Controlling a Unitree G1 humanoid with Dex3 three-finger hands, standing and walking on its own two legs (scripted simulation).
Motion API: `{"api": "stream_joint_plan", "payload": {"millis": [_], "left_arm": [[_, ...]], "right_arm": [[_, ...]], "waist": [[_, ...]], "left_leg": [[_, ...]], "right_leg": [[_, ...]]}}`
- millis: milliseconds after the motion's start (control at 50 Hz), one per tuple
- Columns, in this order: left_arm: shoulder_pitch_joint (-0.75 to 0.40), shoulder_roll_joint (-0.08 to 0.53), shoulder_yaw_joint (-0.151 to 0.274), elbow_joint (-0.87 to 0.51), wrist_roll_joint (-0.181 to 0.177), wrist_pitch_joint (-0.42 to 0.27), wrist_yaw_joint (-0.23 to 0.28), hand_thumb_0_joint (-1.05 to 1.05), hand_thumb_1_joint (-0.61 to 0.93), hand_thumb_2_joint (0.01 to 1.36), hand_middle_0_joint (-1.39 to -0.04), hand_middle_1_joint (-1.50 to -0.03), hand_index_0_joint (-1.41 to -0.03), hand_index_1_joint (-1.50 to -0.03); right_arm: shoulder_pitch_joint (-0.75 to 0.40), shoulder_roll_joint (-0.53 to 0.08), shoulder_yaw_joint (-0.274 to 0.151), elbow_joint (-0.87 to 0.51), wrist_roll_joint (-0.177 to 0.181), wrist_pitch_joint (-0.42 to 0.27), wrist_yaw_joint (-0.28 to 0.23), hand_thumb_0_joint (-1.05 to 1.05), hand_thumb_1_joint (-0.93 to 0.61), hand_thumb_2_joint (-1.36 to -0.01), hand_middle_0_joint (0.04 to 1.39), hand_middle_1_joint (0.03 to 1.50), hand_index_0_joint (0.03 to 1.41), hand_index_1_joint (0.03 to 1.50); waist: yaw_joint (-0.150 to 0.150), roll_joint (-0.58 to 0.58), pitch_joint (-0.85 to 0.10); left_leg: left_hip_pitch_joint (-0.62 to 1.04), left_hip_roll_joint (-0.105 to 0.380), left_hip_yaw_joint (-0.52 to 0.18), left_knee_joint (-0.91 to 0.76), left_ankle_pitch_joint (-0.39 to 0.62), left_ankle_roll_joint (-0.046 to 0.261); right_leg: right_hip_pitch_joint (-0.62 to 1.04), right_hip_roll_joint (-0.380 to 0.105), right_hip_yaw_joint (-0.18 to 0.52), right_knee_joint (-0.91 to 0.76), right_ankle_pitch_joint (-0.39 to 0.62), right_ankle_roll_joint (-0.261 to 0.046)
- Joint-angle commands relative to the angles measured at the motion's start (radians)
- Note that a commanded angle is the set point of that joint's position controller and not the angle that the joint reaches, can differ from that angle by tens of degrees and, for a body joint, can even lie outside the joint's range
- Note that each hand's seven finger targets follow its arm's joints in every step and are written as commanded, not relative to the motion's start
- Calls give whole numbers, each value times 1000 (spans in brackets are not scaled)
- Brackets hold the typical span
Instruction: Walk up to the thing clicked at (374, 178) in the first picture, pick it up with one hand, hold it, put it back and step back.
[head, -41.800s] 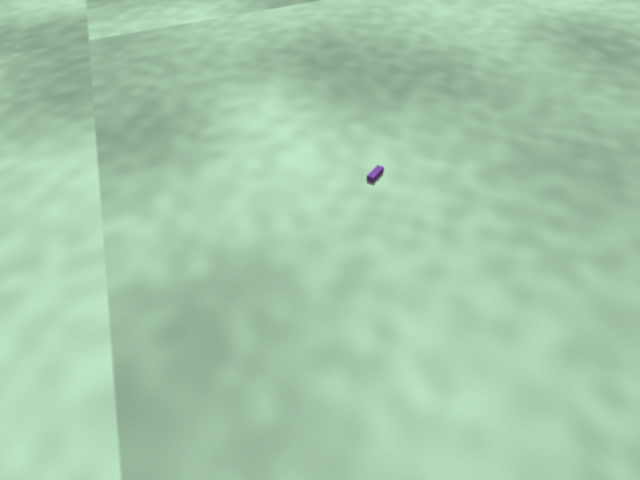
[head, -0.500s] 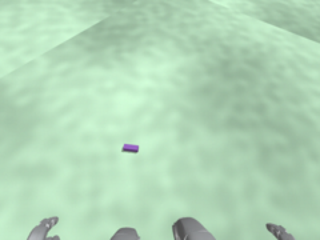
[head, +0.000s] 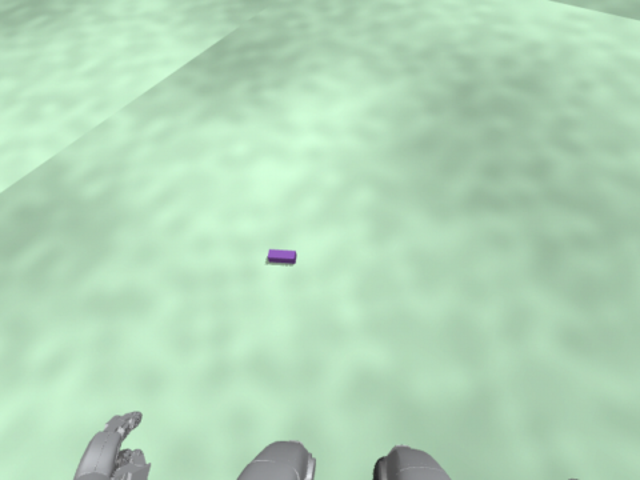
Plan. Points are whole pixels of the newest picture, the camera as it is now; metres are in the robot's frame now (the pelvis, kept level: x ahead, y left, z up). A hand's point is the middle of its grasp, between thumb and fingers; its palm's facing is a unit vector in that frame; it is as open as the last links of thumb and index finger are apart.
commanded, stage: step back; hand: left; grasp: from above
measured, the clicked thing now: (282, 256) +0.83 +0.23 -0.74
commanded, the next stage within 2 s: stand in 1.66 s
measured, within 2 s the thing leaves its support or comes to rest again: neither
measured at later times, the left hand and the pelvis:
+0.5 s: hand out of the picture -0.13 +0.23 -0.16, palm faces -0.03 -0.91 -0.41, open 7.4 cm; pelvis -0.19 -0.04 -0.01, yaw -2 degrees
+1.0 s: hand out of the picture -0.22 +0.23 -0.13, palm faces +0.07 -0.91 -0.41, open 7.4 cm; pelvis -0.26 -0.05 +0.00, yaw +2 degrees
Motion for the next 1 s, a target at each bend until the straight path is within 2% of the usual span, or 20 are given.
{"api": "stream_joint_plan", "payload": {"millis": [0,40,80,100,120,180,340,420,460,480,500,560,680,740,780,800,820,840,900,980], "left_arm": [[-2,252,63,-86,-15,-9,20,0,900,900,-200,-300,-200,-300],[-35,244,51,-94,-26,6,10,0,900,900,-200,-300,-200,-300],[-12,169,31,-104,-38,11,3,0,900,900,-200,-300,-200,-300],[-57,223,56,-99,-33,14,17,0,900,900,-200,-300,-200,-300],[-56,256,65,-81,-24,16,19,0,900,900,-200,-300,-200,-300],[32,229,69,-18,-38,19,1,0,900,900,-200,-300,-200,-300],[54,203,38,16,-30,-18,-2,0,900,900,-200,-300,-200,-300],[224,208,41,136,-25,-36,-1,0,900,900,-200,-300,-200,-300],[203,341,79,113,10,-41,0,0,900,900,-200,-300,-200,-300],[106,457,96,61,14,-36,5,0,900,900,-200,-300,-200,-300],[18,443,93,34,1,-42,12,0,900,900,-200,-300,-200,-300],[-82,278,51,36,-1,-60,17,0,900,900,-200,-300,-200,-300],[128,294,75,81,7,-74,9,0,900,900,-200,-300,-200,-300],[71,324,73,71,-2,-65,1,0,900,900,-200,-300,-200,-300],[65,275,43,68,-9,-57,-5,0,900,900,-200,-300,-200,-300],[88,221,27,69,-11,-57,-5,0,900,900,-200,-300,-200,-300],[50,165,11,56,-30,-64,-8,0,900,900,-200,-300,-200,-300],[-18,273,45,81,-24,-67,-4,0,900,900,-200,-300,-200,-300],[52,247,42,118,-34,-84,-24,0,900,900,-200,-300,-200,-300],[114,223,47,165,-28,-94,-29,0,900,900,-200,-300,-200,-300]], "right_arm": [[56,-154,-48,-79,-10,-39,1,0,-900,-900,200,300,200,300],[114,-156,-58,-47,-13,-41,5,0,-900,-900,200,300,200,300],[48,-289,-88,-72,-37,-39,5,0,-900,-900,200,300,200,300],[15,-365,-97,-98,-30,-35,12,0,-900,-900,200,300,200,300],[-53,-361,-101,-112,-30,-43,3,0,-900,-900,200,300,200,300],[-147,-221,-60,-126,-39,-44,0,0,-900,-900,200,300,200,300],[-53,-227,-69,-112,-30,-9,15,0,-900,-900,200,300,200,300],[-122,-246,-68,-120,-12,24,26,0,-900,-900,200,300,200,300],[-123,-133,-36,-156,-1,15,27,0,-900,-900,200,300,200,300],[-179,-155,-55,-170,-6,17,9,0,-900,-900,200,300,200,300],[-167,-213,-81,-151,-5,20,6,0,-900,-900,200,300,200,300],[-59,-175,-58,-66,2,12,20,0,-900,-900,200,300,200,300],[-103,-155,-47,-70,-16,-21,35,0,-900,-900,200,300,200,300],[-66,-166,-58,-37,-26,-39,49,0,-900,-900,200,300,200,300],[20,-164,-72,24,-29,-49,50,0,-900,-900,200,300,200,300],[61,-200,-89,40,-41,-53,47,0,-900,-900,200,300,200,300],[51,-268,-95,24,-40,-59,46,0,-900,-900,200,300,200,300],[24,-341,-105,17,-30,-55,51,0,-900,-900,200,300,200,300],[-83,-219,-68,-5,-38,-62,53,0,-900,-900,200,300,200,300],[-75,-234,-78,4,-32,-53,63,0,-900,-900,200,300,200,300]], "waist": [[20,-239,-259],[-12,-167,-273],[14,151,-236],[-31,194,-204],[-18,179,-155],[57,48,-133],[-29,206,-238],[35,180,-297],[45,-193,-205],[102,-314,-139],[65,-284,-49],[-45,-107,-59],[96,-233,-162],[57,-268,-149],[10,-161,-163],[-4,-23,-188],[-19,188,-168],[-43,147,-78],[23,94,-17],[22,160,-73]], "left_leg": [[13,65,56,-329,75,28],[151,47,95,-570,328,45],[270,345,-331,-610,539,177],[55,504,-468,-651,485,331],[-67,549,-522,-681,445,372],[7,327,-162,-601,509,243],[305,305,-100,-506,512,262],[147,250,-36,-399,358,180],[-235,36,24,-150,19,64],[-196,3,-59,49,-96,9],[-122,66,-131,179,-70,2],[-136,-33,-91,213,104,14],[-199,49,-2,-142,22,-14],[16,92,59,-413,-31,16],[272,38,85,-627,148,46],[403,116,-82,-619,85,76],[366,328,-447,-746,-205,171],[108,429,-543,-802,-420,286],[39,304,-265,-732,-199,215],[-3,255,-170,-684,-160,179]], "right_leg": [[290,-244,247,-65,455,-175],[205,-193,193,17,330,-117],[-152,47,70,273,-176,-12],[-98,87,124,468,-418,9],[-51,63,207,613,-411,10],[-99,115,223,689,-238,6],[-45,35,62,151,-276,69],[218,52,-41,-257,-43,24],[244,-200,398,-291,-161,-72],[-29,-416,623,-380,-191,-249],[-211,-462,662,-431,-266,-284],[-31,-190,187,-216,152,-130],[317,-212,282,-233,-246,-153],[154,-268,302,-254,-358,-171],[16,-178,171,-129,-288,-105],[-137,-132,122,12,-280,-62],[-286,6,-13,180,-300,4],[-202,-29,28,281,-338,7],[-87,-37,35,188,-247,-4],[103,20,-63,8,-151,11]]}}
